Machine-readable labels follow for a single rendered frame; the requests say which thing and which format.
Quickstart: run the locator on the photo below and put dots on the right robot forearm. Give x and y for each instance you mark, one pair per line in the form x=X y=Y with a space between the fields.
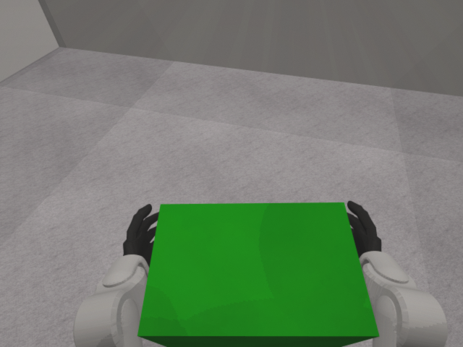
x=405 y=316

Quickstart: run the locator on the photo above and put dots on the carton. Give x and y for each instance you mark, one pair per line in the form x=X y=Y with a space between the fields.
x=255 y=275

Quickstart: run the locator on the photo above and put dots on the left robot forearm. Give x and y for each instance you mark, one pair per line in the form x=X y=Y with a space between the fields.
x=111 y=316

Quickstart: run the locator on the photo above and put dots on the left robot hand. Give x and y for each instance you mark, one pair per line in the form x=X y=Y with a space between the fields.
x=138 y=236

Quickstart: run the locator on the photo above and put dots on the right robot hand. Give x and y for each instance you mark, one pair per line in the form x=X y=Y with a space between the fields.
x=364 y=230

